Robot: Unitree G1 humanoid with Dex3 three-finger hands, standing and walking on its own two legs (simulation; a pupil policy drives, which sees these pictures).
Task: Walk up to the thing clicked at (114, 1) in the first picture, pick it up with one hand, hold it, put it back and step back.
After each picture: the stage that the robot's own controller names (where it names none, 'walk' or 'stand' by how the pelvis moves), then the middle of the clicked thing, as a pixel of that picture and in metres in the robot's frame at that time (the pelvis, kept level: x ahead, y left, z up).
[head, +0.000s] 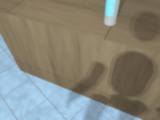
stand; (112, 2) +0.81 -0.14 +0.07
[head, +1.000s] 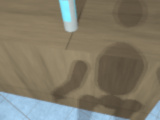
walk; (67, 6) +0.71 +0.11 +0.09
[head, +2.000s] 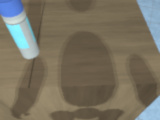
rise first; (20, 29) +0.49 +0.24 +0.11
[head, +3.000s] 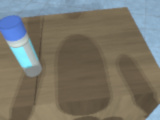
stand; (23, 50) +0.45 +0.24 +0.08
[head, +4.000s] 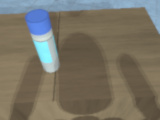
stand; (45, 45) +0.46 +0.17 +0.08
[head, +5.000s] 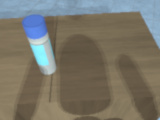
stand; (42, 48) +0.47 +0.18 +0.07
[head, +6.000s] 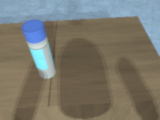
stand; (41, 52) +0.46 +0.19 +0.07
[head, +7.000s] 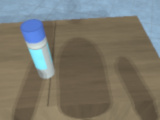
stand; (40, 52) +0.46 +0.19 +0.07
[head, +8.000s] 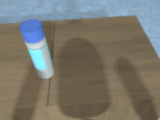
stand; (39, 52) +0.46 +0.19 +0.07
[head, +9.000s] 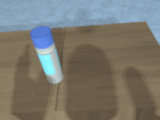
rise first; (49, 58) +0.45 +0.18 +0.07
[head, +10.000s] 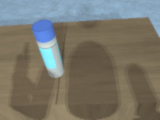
go down; (50, 52) +0.46 +0.18 +0.07
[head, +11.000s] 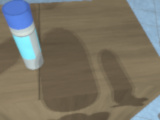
go down; (27, 40) +0.47 +0.17 +0.09
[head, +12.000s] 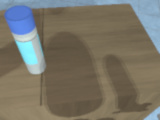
go down; (29, 45) +0.45 +0.17 +0.10
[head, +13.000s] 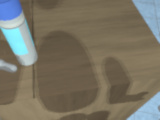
close in; (17, 33) +0.47 +0.19 +0.13
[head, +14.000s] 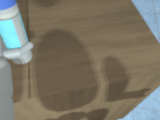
lift; (11, 28) +0.48 +0.19 +0.14
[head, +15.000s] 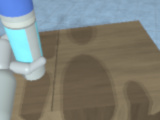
lift; (24, 38) +0.33 +0.15 +0.28
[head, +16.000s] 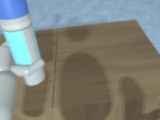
hold; (23, 42) +0.34 +0.17 +0.25
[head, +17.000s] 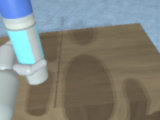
hold; (26, 42) +0.33 +0.17 +0.26
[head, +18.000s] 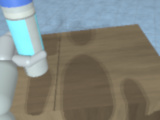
crouch; (26, 32) +0.35 +0.16 +0.28
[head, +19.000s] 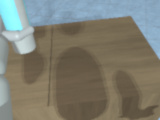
crouch; (13, 10) +0.44 +0.19 +0.28
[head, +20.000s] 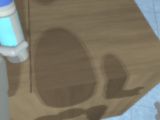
lower; (7, 26) +0.48 +0.20 +0.13
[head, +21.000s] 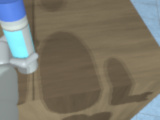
lower; (19, 38) +0.45 +0.18 +0.13
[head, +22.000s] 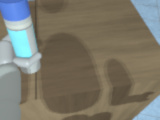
lower; (23, 38) +0.45 +0.17 +0.13
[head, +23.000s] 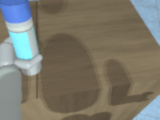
lower; (24, 40) +0.45 +0.17 +0.13
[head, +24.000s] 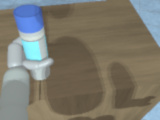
open; (35, 47) +0.43 +0.15 +0.12
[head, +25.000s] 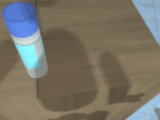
sink last; (30, 47) +0.41 +0.15 +0.12
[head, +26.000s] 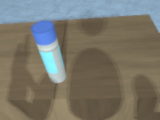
sink last; (51, 55) +0.43 +0.16 +0.10
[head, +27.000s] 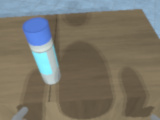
stand; (45, 55) +0.41 +0.16 +0.11
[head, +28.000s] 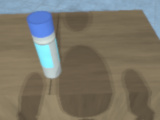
stand; (47, 49) +0.43 +0.16 +0.12
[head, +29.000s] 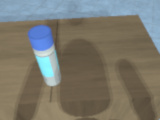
walk; (47, 59) +0.42 +0.16 +0.07
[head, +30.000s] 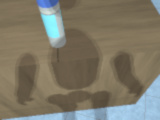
walk; (52, 19) +0.55 +0.15 +0.09
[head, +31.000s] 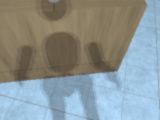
walk; out of the picture +0.86 +0.17 +0.09
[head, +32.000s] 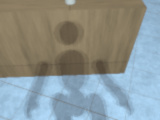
stand; out of the picture +1.05 +0.13 +0.08
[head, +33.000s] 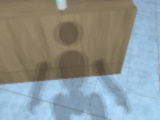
stand; out of the picture +1.04 +0.16 +0.06
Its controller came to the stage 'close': yes
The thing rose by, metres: 0.21
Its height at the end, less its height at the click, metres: +0.00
